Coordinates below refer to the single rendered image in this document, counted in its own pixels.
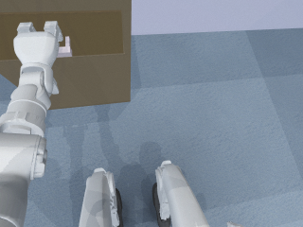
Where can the left robot hand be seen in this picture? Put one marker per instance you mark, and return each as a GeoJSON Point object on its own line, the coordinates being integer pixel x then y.
{"type": "Point", "coordinates": [38, 46]}

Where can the left robot forearm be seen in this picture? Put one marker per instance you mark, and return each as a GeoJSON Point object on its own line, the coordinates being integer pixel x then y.
{"type": "Point", "coordinates": [29, 103]}

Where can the drawer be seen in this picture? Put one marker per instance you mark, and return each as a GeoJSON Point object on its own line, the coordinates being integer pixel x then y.
{"type": "Point", "coordinates": [91, 32]}

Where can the left robot upper arm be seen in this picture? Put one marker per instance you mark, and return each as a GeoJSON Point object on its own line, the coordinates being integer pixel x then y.
{"type": "Point", "coordinates": [23, 158]}

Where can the right robot foot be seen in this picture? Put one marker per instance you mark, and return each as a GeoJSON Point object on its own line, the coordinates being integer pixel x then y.
{"type": "Point", "coordinates": [166, 222]}

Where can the handle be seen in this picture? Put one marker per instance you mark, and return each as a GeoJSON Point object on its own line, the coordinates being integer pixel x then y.
{"type": "Point", "coordinates": [65, 51]}

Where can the cabinet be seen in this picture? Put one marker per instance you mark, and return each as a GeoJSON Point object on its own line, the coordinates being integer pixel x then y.
{"type": "Point", "coordinates": [86, 80]}

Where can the robot foot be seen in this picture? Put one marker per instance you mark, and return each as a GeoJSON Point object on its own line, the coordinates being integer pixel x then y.
{"type": "Point", "coordinates": [166, 222]}
{"type": "Point", "coordinates": [119, 208]}

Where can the left robot foot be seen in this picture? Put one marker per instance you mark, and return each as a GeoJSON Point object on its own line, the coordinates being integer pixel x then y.
{"type": "Point", "coordinates": [119, 208]}

